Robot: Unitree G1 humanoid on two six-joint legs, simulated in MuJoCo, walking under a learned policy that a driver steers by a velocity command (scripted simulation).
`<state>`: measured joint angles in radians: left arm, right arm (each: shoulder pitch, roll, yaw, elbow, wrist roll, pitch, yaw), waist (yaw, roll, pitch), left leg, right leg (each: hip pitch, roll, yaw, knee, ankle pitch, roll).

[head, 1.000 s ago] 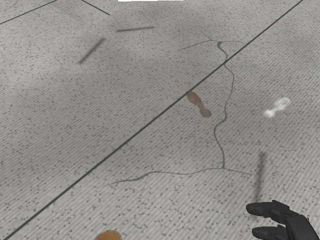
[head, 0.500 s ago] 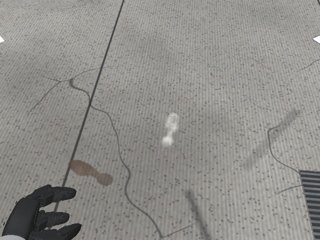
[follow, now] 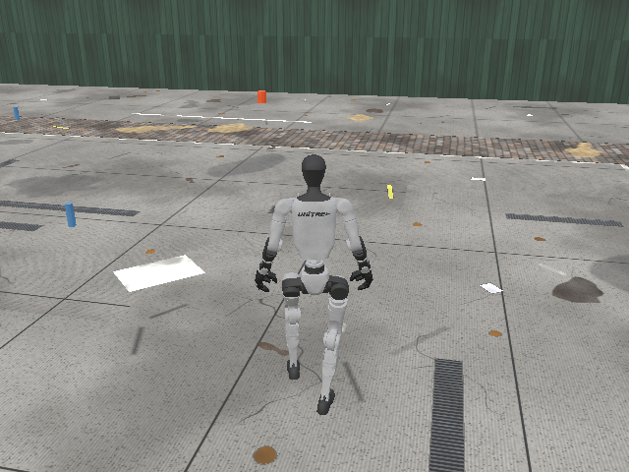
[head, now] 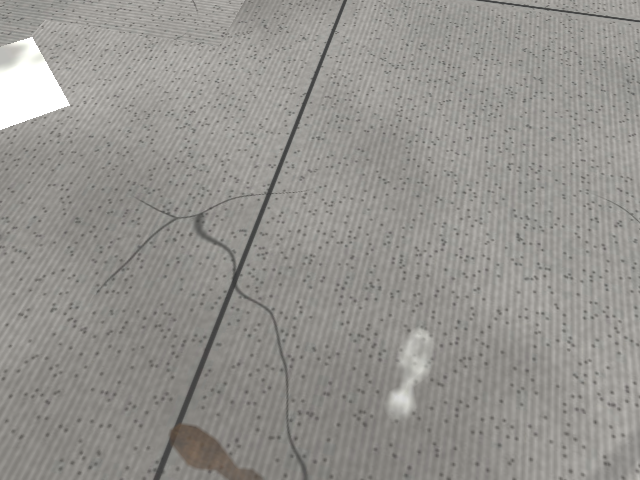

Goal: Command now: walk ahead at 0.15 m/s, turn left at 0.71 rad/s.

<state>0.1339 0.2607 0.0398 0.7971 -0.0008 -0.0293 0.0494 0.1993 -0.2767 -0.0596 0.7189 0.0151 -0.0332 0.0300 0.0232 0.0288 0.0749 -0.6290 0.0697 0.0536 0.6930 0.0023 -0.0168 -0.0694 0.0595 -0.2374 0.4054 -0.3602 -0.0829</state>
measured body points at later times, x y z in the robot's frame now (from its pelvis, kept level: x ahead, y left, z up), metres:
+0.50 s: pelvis +0.13 -0.02 +0.00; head +0.17 +0.01 +0.45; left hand +0.17 +0.31 -0.10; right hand +0.43 -0.20 -0.06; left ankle +0.16 +0.09 -0.73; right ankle +0.25 -0.12 -0.72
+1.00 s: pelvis +0.13 -0.01 -0.01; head +0.14 +0.04 +0.44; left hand -0.02 +0.28 -0.11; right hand +0.47 -0.02 -0.07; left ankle +0.05 +0.05 -0.74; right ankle +0.26 -0.11 -0.72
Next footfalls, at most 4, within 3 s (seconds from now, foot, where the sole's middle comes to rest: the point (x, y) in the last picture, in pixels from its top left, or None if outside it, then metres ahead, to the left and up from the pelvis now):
0.06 left None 0.20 0.10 -0.77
0.52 right None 0.29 -0.09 -0.77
0.98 left None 0.07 0.09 -0.77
1.40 right None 0.28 0.07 -0.77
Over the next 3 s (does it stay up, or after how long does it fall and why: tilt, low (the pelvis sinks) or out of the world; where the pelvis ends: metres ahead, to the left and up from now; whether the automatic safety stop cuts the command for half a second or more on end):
stays up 0.58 0.64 0.00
